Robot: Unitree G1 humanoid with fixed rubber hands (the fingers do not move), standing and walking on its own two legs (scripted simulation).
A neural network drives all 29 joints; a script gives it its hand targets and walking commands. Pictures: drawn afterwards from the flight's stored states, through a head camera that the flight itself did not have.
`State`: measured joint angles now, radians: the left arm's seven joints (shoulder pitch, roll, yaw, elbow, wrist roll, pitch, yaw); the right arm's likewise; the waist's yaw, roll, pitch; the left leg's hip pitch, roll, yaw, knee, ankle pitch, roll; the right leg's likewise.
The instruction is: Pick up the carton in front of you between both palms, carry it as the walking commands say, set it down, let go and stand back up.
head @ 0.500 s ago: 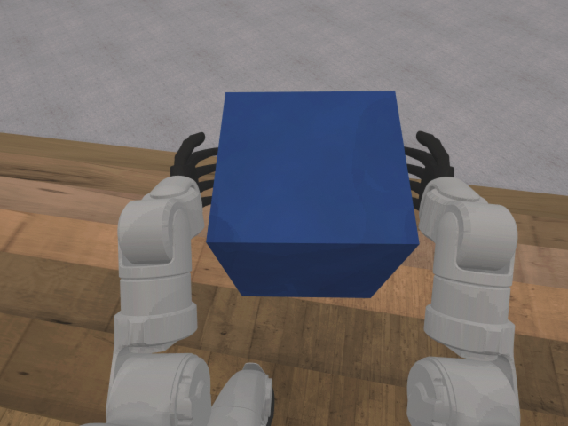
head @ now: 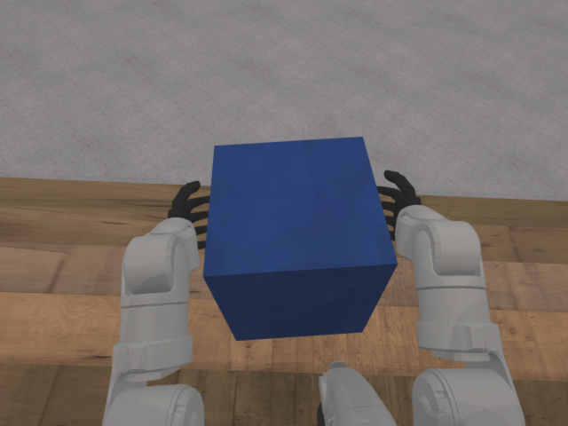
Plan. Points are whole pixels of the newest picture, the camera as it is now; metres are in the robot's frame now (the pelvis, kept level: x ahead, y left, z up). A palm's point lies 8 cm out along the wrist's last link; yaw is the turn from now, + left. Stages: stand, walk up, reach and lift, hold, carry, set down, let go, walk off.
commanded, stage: carry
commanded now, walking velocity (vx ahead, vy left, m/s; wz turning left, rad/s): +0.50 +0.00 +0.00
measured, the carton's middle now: (294, 246) +0.36 -0.02 -0.01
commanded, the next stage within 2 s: none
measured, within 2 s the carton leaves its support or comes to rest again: neither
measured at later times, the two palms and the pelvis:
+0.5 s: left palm (164, 120) +0.68 +0.22 -0.04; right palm (305, 112) +0.71 -0.08 -0.05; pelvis +0.34 +0.03 -0.16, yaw +2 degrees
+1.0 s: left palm (205, 77) +1.02 +0.18 -0.18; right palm (305, 71) +1.04 -0.12 -0.17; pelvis +0.68 +0.03 -0.31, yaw +2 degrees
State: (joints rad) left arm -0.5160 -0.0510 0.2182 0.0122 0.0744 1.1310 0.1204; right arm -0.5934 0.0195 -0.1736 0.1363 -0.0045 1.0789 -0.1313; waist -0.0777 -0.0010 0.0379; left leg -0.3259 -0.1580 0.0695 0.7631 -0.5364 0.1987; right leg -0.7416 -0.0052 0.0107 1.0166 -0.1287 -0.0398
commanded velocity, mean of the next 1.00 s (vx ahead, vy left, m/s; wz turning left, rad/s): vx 0.50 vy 0.00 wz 0.00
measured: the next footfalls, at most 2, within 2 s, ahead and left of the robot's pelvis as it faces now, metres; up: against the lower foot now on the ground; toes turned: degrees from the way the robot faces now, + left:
right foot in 0.16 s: +0.25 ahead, -0.02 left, -0.11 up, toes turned +5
left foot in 0.54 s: +0.52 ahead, +0.14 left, -0.23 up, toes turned +4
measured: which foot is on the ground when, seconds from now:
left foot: down 0.00-0.14, up 0.16-0.52, down 0.54-1.00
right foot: up 0.00-0.14, down 0.16-0.56, up 0.58-0.96, down 0.98-1.00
